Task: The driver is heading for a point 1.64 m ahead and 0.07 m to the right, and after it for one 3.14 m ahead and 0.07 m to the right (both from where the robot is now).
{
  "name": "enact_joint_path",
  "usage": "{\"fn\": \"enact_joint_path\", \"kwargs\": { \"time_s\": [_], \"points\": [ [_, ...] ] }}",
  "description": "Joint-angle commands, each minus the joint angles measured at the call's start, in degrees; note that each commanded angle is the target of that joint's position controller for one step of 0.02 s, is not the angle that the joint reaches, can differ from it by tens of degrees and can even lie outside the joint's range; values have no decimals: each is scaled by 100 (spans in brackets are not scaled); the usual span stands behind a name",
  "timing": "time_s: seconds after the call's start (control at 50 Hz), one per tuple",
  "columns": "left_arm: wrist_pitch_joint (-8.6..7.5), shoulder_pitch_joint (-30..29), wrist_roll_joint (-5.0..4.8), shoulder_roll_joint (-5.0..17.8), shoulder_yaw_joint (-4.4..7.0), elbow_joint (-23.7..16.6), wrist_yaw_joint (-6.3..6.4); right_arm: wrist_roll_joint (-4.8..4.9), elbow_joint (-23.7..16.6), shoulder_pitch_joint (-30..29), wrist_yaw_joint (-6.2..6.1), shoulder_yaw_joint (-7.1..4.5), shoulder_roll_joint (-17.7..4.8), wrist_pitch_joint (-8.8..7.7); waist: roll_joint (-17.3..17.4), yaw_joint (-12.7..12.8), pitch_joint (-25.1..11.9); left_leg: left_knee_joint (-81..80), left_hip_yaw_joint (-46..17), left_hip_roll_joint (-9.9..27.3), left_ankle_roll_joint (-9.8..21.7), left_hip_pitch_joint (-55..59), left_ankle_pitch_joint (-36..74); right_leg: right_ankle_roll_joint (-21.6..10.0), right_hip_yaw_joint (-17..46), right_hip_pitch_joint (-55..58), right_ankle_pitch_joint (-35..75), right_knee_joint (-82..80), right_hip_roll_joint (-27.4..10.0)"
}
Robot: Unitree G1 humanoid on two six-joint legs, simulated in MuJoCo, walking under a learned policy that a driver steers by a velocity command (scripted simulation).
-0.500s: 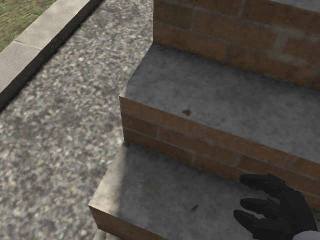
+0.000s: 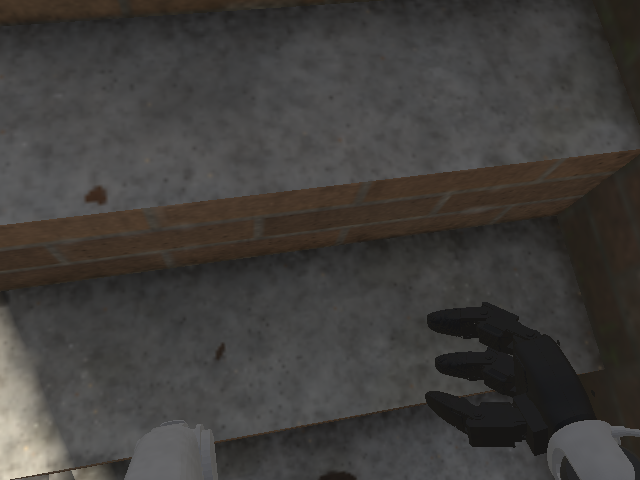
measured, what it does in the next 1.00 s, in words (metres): climbs: left foot 0.20 m higher, then right foot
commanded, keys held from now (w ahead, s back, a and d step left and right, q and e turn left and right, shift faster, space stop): w+e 0.42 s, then w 0.28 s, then no key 0.02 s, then q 0.28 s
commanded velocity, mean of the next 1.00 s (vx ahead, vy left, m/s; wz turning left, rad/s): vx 0.43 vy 0.00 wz -0.30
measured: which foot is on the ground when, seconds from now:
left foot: up 0.00-0.00, down 0.02-0.36, up 0.38-1.00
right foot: down 0.00-0.02, up 0.04-0.38, down 0.40-1.00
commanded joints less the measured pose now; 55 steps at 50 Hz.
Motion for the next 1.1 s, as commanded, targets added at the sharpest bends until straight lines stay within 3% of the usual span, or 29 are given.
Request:
{"fn": "enact_joint_path", "kwargs": {
  "time_s": [0.02,0.04,0.06,0.08,0.1,0.14,0.18,0.22,0.26,0.3,0.32,0.36,0.38,0.4,0.42,0.44,0.46,0.48,0.5,0.52,0.56,0.6,0.66,0.72,0.78,0.82,0.88,1.02,1.1],
  "points": [
    [-268,-971,-290,2301,472,-950,45,-179,311,3874,-356,-543,-1113,423,1112,-1471,-4690,-6045,-2511,1001,817,6279,1747,-865,1568,-170,6622,2422,-811],
    [-461,-126,-364,1371,339,-1298,-120,-356,154,2748,-390,-781,-1668,283,4342,-203,-5955,-4040,-4046,2534,1358,8937,5972,158,1346,-2940,137,5055,468],
    [-649,-169,-244,1496,343,-1001,-321,-350,67,3214,-628,-1062,-1690,315,4189,-410,-6672,-4056,-4747,2744,1608,9077,7058,500,1391,-3440,-716,7737,773],
    [-647,-665,-391,1372,449,-1398,-439,-64,188,3128,-713,-1162,-1665,352,3853,-94,-5643,-4001,-3665,2761,1327,9249,7210,715,1290,-4817,-1750,8740,906],
    [-575,-339,-386,854,327,-1452,-510,66,289,2725,-793,-1135,-1319,360,3071,482,-4696,-4209,-3155,2790,1013,8797,6847,591,759,-5668,-2063,9006,788],
    [-144,121,-373,301,203,-1490,-485,-87,274,1432,-960,-897,-455,303,2637,1055,-2798,-5149,-2703,2996,838,5510,4643,511,-70,-5299,-2583,10193,709],
    [72,877,-195,325,165,-1680,-362,-35,369,394,-837,-770,-265,285,1386,1883,-1244,-5635,-1360,2689,463,2886,2542,331,-454,-4119,-2070,9988,814],
    [155,1335,-160,84,71,-1823,-43,-109,472,90,-546,-837,-604,359,1514,2343,-532,-6507,-215,2347,363,2069,2183,120,-600,-3860,-1555,9067,978],
    [212,2382,-55,99,45,-1623,192,-286,392,-957,-449,-811,-841,488,1990,3133,-722,-6898,427,2139,387,1731,3442,0,-910,-2962,-938,8091,1193],
    [240,3843,7,545,222,-1241,293,-385,87,-1573,-466,-767,-931,501,2058,3616,-1515,-6510,1253,1676,344,1996,6127,-32,-1378,-968,-817,6301,1406],
    [381,4778,254,470,250,-901,366,-244,39,-2087,-378,-732,-925,444,2231,3924,-1739,-5781,1063,1949,386,2518,7945,-142,-1193,-656,-625,6051,1251],
    [455,6122,538,-23,128,-363,299,348,-421,-3127,-225,-377,-114,137,1724,4192,-1864,-3169,869,2130,232,2898,7755,-642,-533,-395,1048,2989,654],
    [259,6210,504,-647,-91,77,106,615,-398,-3078,-177,-124,526,100,427,3916,-1560,-513,1036,1495,67,2447,4197,-1122,-167,-355,2874,710,336],
    [-77,5314,568,-878,-299,300,-113,422,-583,-2951,-145,148,1177,83,-668,3064,-587,1782,746,833,-49,1774,1688,-1150,212,-1514,3872,285,829],
    [-430,2354,583,148,-89,-526,-166,118,-733,-387,-205,28,1006,107,-826,724,-931,1995,-999,386,105,1621,2360,-1651,3744,-2591,646,-224,647],
    [-530,1764,426,219,-28,-803,-172,-97,-667,-658,-107,38,537,100,102,859,-965,1760,-949,362,107,1997,2354,-1555,4266,-3681,-831,-596,592],
    [-585,3124,104,-665,-284,-344,-154,-321,-752,-1656,-100,108,672,34,888,1686,-776,1530,-263,411,84,1497,2145,-531,2446,-3168,2338,85,1091],
    [-556,3483,6,-913,-321,127,-118,-449,-546,-1198,-94,150,1132,-12,1154,1351,-1293,1413,65,335,105,1126,2355,-275,2095,-2183,3562,472,1326],
    [-442,3540,-81,-932,-292,277,-43,-452,-218,-820,-155,133,1112,-39,1478,1235,-1697,1113,148,175,169,1001,2744,-136,2416,-1877,3149,345,1391],
    [-367,3650,-26,-959,-278,257,51,-353,-37,-749,-143,67,992,21,1232,1317,-1915,1275,-232,44,168,840,2347,-463,3245,-1792,2216,67,1174],
    [-429,2950,26,-392,-101,-79,413,167,43,-760,-446,-284,322,367,851,1207,-2133,1320,-1633,254,122,-49,2090,-966,5244,-1241,-1895,-251,299],
    [-386,2885,216,-562,-126,-297,558,202,219,-1429,-552,-372,239,531,1085,1629,-1670,655,-1281,153,104,-592,2985,-791,5126,-1102,-3647,-876,114],
    [-263,4066,76,-877,-194,-7,576,454,644,-1489,-774,-544,546,585,1033,2107,-1332,289,-765,-84,-166,-623,2989,-806,4651,-662,-3216,-1006,169],
    [-146,4420,168,-1186,-286,405,466,330,1064,-1081,-610,-597,715,559,338,2095,-1513,783,-620,-122,28,-658,3233,-730,3703,-32,-2178,-869,297],
    [-96,4357,158,-1153,-253,604,445,317,1504,-546,-543,-591,844,586,394,1989,-1370,369,-512,40,98,-963,3333,-394,3154,234,-2076,-904,320],
    [-81,3983,210,-1134,-278,675,399,326,1785,-72,-529,-591,773,621,46,1848,-1422,1057,-868,35,143,-1208,3402,-479,3309,272,-2212,-784,172],
    [-63,3630,206,-1354,-345,736,358,247,2137,302,-531,-613,636,619,165,1825,-1373,1057,-954,167,69,-1357,3563,-597,2949,202,-1790,-606,199],
    [-72,2880,480,-1353,-527,680,348,408,2582,1004,-632,-599,328,714,172,1633,-1237,1204,-1402,237,-137,-892,3560,-679,2528,-689,-757,-345,151],
    [-163,2228,286,-1252,-571,522,325,341,2488,1271,-709,-561,362,689,401,1234,-1076,30,-1605,486,-211,-192,3423,-1039,2359,-1025,12,-488,26]
  ]
}}
Velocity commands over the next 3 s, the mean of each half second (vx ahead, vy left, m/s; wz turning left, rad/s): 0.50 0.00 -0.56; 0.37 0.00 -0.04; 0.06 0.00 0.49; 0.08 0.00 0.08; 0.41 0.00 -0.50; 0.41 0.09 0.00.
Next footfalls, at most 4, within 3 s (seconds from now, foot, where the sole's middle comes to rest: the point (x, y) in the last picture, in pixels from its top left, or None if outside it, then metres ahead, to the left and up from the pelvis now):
0.02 left None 0.05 0.11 -0.59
0.40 right None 0.12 -0.13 -0.59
1.30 left None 0.15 0.14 -0.59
1.76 right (382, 408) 0.25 -0.15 -0.38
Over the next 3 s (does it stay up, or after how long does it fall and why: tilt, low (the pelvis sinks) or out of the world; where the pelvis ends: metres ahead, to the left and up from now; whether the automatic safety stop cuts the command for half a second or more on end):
stays up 0.16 -0.14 0.17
